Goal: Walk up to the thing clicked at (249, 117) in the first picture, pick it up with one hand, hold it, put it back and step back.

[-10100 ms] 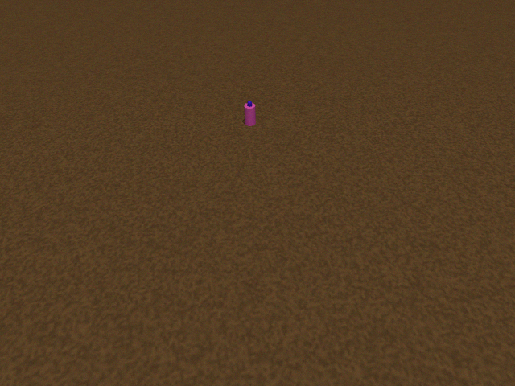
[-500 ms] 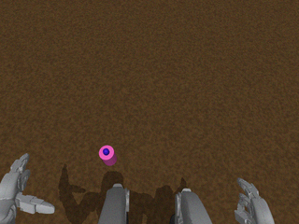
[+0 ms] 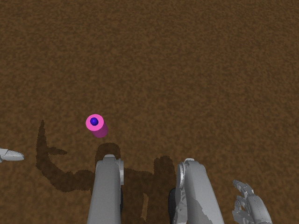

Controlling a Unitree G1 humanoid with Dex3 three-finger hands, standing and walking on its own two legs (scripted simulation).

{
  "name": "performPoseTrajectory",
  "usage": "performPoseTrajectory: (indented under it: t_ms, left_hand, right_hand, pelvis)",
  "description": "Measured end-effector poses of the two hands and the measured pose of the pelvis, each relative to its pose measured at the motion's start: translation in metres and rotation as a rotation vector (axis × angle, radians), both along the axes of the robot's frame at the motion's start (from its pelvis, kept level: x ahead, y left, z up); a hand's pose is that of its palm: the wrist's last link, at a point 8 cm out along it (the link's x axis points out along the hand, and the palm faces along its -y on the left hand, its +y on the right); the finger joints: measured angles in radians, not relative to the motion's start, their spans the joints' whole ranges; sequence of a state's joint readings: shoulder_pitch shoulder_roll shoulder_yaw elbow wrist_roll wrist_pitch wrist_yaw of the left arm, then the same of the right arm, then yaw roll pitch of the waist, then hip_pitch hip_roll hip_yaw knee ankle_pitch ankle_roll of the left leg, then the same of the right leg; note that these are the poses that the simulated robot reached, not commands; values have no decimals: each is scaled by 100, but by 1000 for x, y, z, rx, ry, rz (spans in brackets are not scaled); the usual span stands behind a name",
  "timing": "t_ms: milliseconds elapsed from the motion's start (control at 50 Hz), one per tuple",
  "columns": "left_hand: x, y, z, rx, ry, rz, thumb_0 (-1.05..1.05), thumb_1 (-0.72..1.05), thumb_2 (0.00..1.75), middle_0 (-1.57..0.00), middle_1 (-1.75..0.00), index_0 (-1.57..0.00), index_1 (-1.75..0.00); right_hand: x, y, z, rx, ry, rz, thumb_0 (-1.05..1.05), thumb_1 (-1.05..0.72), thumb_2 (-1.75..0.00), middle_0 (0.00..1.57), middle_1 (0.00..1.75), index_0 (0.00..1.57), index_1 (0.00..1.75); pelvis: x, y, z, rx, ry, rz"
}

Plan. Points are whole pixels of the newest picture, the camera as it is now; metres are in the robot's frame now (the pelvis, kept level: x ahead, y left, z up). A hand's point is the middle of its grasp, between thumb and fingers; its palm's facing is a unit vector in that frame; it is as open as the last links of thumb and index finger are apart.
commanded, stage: go down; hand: left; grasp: from the side
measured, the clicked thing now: (97, 125) +0.46 +0.25 -0.41
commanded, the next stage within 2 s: approach in 1.18 s
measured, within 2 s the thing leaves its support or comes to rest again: neither
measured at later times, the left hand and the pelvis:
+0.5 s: hand (5, 126) +0.36 +0.40 -0.08, palm faces +0.22 -0.96 -0.14, open 17.1 cm; pelvis -0.02 +0.00 -0.07, yaw -2 degrees
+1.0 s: hand (9, 122) +0.37 +0.41 -0.10, palm faces +0.21 -0.97 -0.11, open 17.1 cm; pelvis -0.02 +0.00 -0.11, yaw -3 degrees
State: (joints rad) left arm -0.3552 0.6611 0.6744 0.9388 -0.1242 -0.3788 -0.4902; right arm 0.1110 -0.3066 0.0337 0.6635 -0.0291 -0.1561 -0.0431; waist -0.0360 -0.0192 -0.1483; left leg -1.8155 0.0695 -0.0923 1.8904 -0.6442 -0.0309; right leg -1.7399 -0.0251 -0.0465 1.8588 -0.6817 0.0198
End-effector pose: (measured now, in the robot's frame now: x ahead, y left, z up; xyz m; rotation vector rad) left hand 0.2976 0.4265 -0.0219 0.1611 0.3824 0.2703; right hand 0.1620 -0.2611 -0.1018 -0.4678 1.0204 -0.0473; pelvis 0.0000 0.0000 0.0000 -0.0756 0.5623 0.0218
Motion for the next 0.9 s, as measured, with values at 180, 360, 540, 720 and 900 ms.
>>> performPoseTrajectory:
  t_ms: [180,360,540,720,900]
  left_hand:
    - [15,11,-18,-16,-64,-18,-1,-39,9,-4,-9,-4,-8]
    - [21,19,-33,-23,-119,-25,-1,-41,9,-4,-8,-4,-7]
    - [29,25,-46,-32,-161,-36,-1,-44,9,-4,-8,-4,-7]
    - [35,30,-54,-33,-187,-43,-1,-45,9,-4,-8,-4,-8]
    - [43,33,-62,-42,-205,-52,-1,-46,10,-4,-8,-3,-8]
  right_hand:
    - [-11,-5,-25,-28,27,3,0,-90,-90,21,30,20,30]
    - [-20,-9,-50,-45,45,19,0,-91,-91,21,30,20,30]
    - [-29,-11,-70,-54,56,30,0,-92,-91,21,30,20,30]
    - [-41,-12,-85,-59,86,27,0,-92,-91,21,30,21,30]
    - [-49,-13,-96,-65,122,20,0,-92,-91,21,30,21,30]
  pelvis:
    - [-5,1,-28,-13,6,-8]
    - [-12,2,-55,-18,-1,-13]
    - [-17,2,-78,-24,-12,-19]
    - [-20,3,-93,-28,-18,-24]
    - [-18,4,-103,-33,-14,-25]
